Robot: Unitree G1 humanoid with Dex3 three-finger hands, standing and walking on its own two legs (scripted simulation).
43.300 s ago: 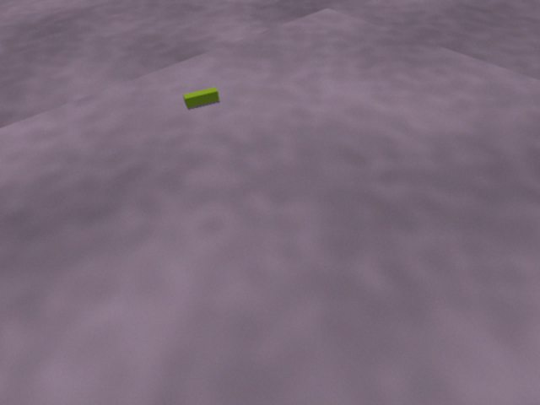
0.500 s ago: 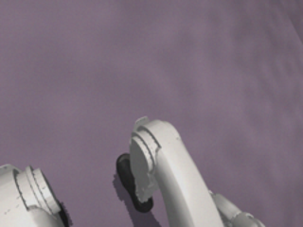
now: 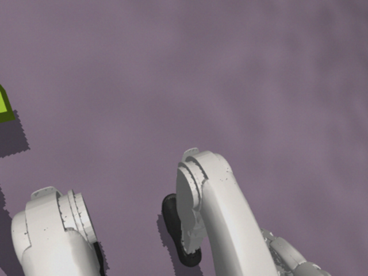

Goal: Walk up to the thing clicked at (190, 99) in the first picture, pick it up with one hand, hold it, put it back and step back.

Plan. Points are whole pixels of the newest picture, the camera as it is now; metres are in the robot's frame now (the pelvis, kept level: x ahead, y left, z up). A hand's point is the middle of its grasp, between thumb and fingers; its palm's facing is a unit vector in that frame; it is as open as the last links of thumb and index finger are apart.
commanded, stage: settle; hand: left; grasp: from above
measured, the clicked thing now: out of the picture +0.46 +0.38 -0.22
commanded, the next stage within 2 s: lift in 0.36 s
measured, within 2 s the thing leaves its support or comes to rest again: neither
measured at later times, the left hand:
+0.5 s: hand out of the picture +0.45 +0.37 -0.13, palm faces -0.45 -0.10 -0.89, open 9.9 cm
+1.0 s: hand out of the picture +0.39 +0.37 -0.02, palm faces -0.45 -0.13 -0.88, open 9.9 cm
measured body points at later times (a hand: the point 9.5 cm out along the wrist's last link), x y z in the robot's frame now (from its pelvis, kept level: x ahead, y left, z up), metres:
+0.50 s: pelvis -0.01 +0.00 +0.02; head +0.23 +0.10 +0.38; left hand +0.47 +0.37 -0.08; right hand +0.07 -0.27 -0.07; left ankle +0.06 +0.13 -0.28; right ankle +0.11 -0.12 -0.28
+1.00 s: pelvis -0.01 +0.00 +0.09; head +0.19 +0.08 +0.48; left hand +0.41 +0.38 +0.04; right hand +0.11 -0.26 -0.02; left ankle +0.06 +0.13 -0.28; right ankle +0.10 -0.12 -0.28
